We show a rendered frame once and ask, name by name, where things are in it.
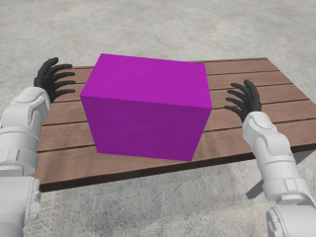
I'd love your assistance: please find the left robot forearm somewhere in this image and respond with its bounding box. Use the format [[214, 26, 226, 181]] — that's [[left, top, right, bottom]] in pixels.
[[0, 86, 51, 178]]

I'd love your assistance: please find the left robot hand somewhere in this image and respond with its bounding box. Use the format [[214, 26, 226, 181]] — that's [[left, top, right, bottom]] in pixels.
[[34, 57, 76, 103]]

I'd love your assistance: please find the table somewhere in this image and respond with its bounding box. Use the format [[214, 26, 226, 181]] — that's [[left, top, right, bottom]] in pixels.
[[27, 57, 316, 199]]

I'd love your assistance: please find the right robot forearm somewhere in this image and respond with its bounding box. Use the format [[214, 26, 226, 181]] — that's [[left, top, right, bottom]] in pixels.
[[242, 111, 316, 208]]

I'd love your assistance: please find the robot right upper arm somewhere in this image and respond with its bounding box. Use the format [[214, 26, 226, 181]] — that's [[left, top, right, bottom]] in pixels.
[[266, 204, 316, 237]]

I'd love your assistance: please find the right robot hand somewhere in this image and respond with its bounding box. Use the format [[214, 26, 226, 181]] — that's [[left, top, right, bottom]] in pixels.
[[224, 79, 262, 122]]

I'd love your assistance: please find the carton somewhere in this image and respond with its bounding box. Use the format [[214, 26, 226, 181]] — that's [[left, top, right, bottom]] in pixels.
[[80, 53, 212, 162]]

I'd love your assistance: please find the robot left upper arm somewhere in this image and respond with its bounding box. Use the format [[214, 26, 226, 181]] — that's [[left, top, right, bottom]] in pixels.
[[0, 176, 41, 237]]

